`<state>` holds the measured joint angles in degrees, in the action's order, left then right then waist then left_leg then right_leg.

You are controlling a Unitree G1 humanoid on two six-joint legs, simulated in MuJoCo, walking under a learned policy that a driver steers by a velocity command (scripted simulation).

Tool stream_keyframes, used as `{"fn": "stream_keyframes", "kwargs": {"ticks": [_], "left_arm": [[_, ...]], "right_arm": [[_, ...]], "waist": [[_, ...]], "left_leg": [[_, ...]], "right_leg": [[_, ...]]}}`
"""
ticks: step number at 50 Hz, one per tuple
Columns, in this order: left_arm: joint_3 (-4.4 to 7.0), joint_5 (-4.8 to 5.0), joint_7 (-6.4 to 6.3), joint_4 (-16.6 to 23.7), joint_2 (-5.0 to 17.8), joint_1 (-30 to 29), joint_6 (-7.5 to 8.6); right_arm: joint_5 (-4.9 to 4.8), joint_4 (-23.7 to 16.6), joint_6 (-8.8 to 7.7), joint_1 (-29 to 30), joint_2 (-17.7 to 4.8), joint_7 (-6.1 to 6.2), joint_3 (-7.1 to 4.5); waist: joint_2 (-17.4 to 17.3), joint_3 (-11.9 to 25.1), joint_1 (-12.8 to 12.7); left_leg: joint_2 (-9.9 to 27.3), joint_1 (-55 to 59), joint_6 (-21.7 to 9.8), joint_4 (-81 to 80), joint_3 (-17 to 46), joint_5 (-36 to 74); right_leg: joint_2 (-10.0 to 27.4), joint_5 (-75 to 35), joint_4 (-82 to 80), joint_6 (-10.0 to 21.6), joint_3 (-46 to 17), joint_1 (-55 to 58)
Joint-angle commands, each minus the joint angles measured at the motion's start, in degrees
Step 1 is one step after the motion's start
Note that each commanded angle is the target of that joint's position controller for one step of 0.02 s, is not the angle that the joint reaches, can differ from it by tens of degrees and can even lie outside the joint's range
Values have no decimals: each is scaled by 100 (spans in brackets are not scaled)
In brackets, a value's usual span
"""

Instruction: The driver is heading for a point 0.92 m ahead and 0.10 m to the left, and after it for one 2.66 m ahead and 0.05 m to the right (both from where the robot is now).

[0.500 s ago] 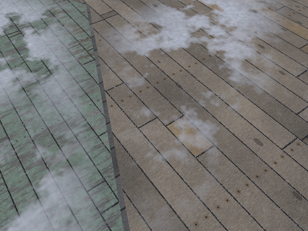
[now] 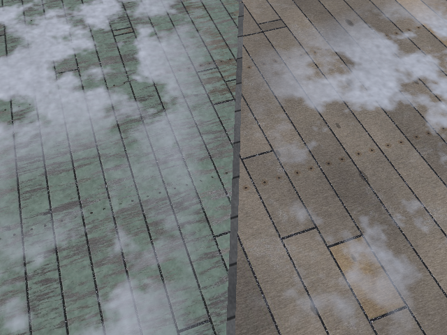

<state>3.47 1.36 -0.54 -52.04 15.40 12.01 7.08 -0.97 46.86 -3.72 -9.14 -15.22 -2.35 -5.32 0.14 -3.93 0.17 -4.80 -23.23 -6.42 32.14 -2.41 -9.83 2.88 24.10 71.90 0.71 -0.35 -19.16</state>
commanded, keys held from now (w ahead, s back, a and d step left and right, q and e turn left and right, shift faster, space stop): w+q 0.46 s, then w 0.52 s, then w+e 0.02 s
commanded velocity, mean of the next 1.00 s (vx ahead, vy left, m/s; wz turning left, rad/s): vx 0.50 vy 0.00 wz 0.39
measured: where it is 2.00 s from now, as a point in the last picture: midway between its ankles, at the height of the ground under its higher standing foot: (174, 196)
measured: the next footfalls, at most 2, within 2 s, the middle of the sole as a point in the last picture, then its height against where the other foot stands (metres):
right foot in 0.38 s outside the picture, level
left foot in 0.90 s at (157, 287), level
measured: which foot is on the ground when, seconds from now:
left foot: down 0.00-0.40, up 0.42-0.88, down 0.90-1.00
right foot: up 0.00-0.36, down 0.38-0.90, up 0.92-1.00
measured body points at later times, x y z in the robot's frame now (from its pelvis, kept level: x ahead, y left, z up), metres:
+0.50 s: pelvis +0.29 -0.04 +0.01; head +0.32 -0.03 +0.45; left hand +0.39 +0.26 -0.08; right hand +0.44 -0.29 -0.11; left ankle +0.14 +0.05 -0.63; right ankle +0.39 -0.12 -0.72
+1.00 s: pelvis +0.52 +0.10 +0.01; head +0.54 +0.12 +0.46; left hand +0.45 +0.37 -0.13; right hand +0.79 -0.07 -0.07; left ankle +0.54 +0.21 -0.73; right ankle +0.46 -0.09 -0.64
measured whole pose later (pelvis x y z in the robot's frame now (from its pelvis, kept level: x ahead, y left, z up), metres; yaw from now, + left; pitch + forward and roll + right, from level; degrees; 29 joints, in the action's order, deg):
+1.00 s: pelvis +0.52 +0.10 +0.01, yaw +22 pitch +2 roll -1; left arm 2.7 1.6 0.8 -51.1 17.1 18.4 5.1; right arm -0.2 38.9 -4.0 -7.9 -15.1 -1.3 -2.7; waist 0.8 -1.0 -1.8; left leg -0.5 -22.5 -2.9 29.8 -2.4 -8.8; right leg 2.9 25.0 63.7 0.7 -0.4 -19.8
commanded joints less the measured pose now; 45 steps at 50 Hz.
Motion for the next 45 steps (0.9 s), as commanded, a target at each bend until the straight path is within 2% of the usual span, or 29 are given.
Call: {"fn": "stream_keyframes", "kwargs": {"ticks": [1,3,4,6,7,10,13,15,17,18,19,20,21,22,23,24,25,26,28,29,30,32,36,38,40,42,43,44,45], "left_arm": [[193,-85,-13,542,706,-85,132],[210,-145,-12,604,660,-50,-17],[191,-183,-28,661,561,-195,-59],[155,-232,-51,871,480,-757,-84],[139,-236,-46,946,434,-985,-79],[70,-161,20,1138,314,-1529,-35],[82,-96,92,1322,435,-1854,18],[121,-86,148,1379,585,-1849,81],[174,-83,174,1344,722,-1566,151],[236,-96,154,1229,817,-1053,183],[323,-185,124,1098,1046,-302,210],[408,-251,72,1020,1376,608,177],[447,-223,118,830,1539,864,99],[296,-113,128,1010,921,551,58],[214,-111,98,1077,612,319,-6],[187,-189,111,1054,612,98,-36],[145,-222,125,992,505,-12,-44],[130,-255,138,938,502,-55,-28],[132,-178,169,822,465,7,25],[148,-152,187,761,489,156,63],[194,-139,182,703,707,134,62],[222,-105,157,658,789,170,38],[239,-26,127,525,967,448,-74],[238,5,131,403,1024,726,-130],[235,33,132,299,1060,892,-201],[250,62,111,234,1155,883,-270],[252,82,93,230,1207,777,-300],[214,81,74,223,1131,776,-316],[104,-27,52,343,904,696,-291]], "right_arm": [[65,-364,-123,-246,-545,47,-99],[14,-394,-144,-289,-612,111,-103],[0,-389,-143,-352,-732,166,-132],[-14,-373,-127,-596,-885,261,-169],[-24,-354,-108,-730,-866,289,-163],[-30,-345,-51,-926,-880,316,-167],[-58,-275,-16,-1158,-857,320,-160],[-62,-277,28,-1212,-831,356,-156],[-40,-336,73,-1150,-852,390,-169],[-27,-403,84,-1013,-815,390,-149],[9,-524,67,-878,-582,357,-59],[72,-680,57,-1041,-298,363,31],[-124,-808,7,-1796,-203,356,106],[-184,-630,19,-1749,-813,358,0],[-127,-705,56,-1131,-1004,342,-50],[-40,-780,56,-846,-861,340,-32],[25,-829,59,-682,-775,334,-49],[-22,-838,76,-755,-652,305,-33],[-59,-836,117,-813,-426,283,20],[-7,-863,108,-667,-389,290,34],[5,-977,101,-567,-314,283,68],[46,-1056,61,-238,-326,254,110],[20,-1207,-34,492,-203,145,208],[-19,-1322,-52,829,-235,100,215],[-43,-1433,-67,1049,-311,57,200],[-35,-1467,-86,972,-437,24,154],[-3,-1368,-93,582,-555,30,84],[34,-1110,-84,-189,-790,64,-53],[83,-887,-56,-1195,-1149,134,-194]], "waist": [[-90,900,-103],[-22,726,-196],[43,637,-199],[-52,441,-19],[-128,411,73],[-446,377,310],[-570,357,434],[-611,384,383],[-766,447,202],[-868,647,-94],[-688,1265,-462],[141,2129,-663],[2233,2586,-276],[1334,1945,-358],[695,1229,-481],[251,800,-352],[225,574,-241],[422,470,-112],[529,424,-46],[386,381,-105],[496,406,-9],[309,403,-94],[317,266,-362],[376,190,-493],[465,121,-511],[579,183,-336],[585,406,-43],[473,889,331],[161,1602,771]], "left_leg": [[1614,1970,-1139,-1757,2506,1333],[1486,1488,-1168,-1906,2215,1719],[1386,1301,-1120,-1957,2021,1721],[1226,1114,-1011,-2006,1811,1799],[1086,1079,-885,-1953,1678,1836],[912,956,-628,-1874,1611,1160],[1071,1241,-542,-1627,1974,803],[1227,1631,-498,-1286,2327,705],[1300,1861,-420,-934,2567,1055],[1154,1769,-316,-526,2568,1442],[836,1374,-132,485,2301,1509],[278,164,175,2209,1659,280],[-118,-1625,410,3792,1269,-2478],[362,-2180,472,4411,1440,-2212],[573,-2243,504,4494,1218,-1686],[750,-1986,508,4253,1100,-1285],[894,-1852,484,3957,1095,-1062],[1007,-1570,462,3774,1070,-951],[1030,-1432,483,3335,950,-903],[1028,-1483,476,3140,922,-803],[1069,-1642,520,2758,884,-600],[1157,-1681,566,2105,783,-14],[1033,-1235,589,747,369,883],[940,-1156,570,394,261,890],[851,-1151,468,102,210,617],[725,-801,297,-174,131,290],[567,-132,176,-427,-4,351],[414,1041,16,-588,-112,508],[1077,2667,-282,-349,620,658]], "right_leg": [[450,-576,-258,58,-522,-1754],[492,-639,-739,-164,-452,-1564],[454,-826,-1101,-251,-365,-1582],[330,-1512,-1982,-399,-254,-1754],[223,-1899,-2437,-410,-220,-1701],[-86,-2858,-3704,-365,-157,-1288],[-226,-2970,-4215,-286,-251,-1124],[-260,-2655,-4472,-198,-362,-1060],[-312,-2118,-4599,-45,-321,-719],[-336,-2168,-4790,102,-242,-12],[93,-2209,-4662,379,-539,1258],[1144,-1755,-4611,801,-1841,3055],[2240,-544,-5236,1585,-4468,4208],[2140,451,-5445,1411,-4351,3740],[1848,284,-5484,1121,-3254,2969],[1580,-519,-5612,1018,-2591,2147],[1363,-898,-5783,1032,-2193,1651],[1223,-1177,-5931,1035,-1865,1255],[1067,-1578,-6165,1120,-1355,1048],[1002,-2119,-6184,1107,-1105,1061],[1139,-2180,-6277,1227,-1117,1145],[1127,-2432,-6392,1242,-857,1236],[901,-2590,-6377,1044,-259,1250],[995,-2592,-6301,1012,-245,1463],[1153,-2723,-6149,951,-291,1800],[1275,-3310,-5835,845,-284,2030],[1191,-4126,-5366,737,-124,2004],[943,-4783,-4464,592,135,1761],[687,-3938,-3035,349,378,766]]}}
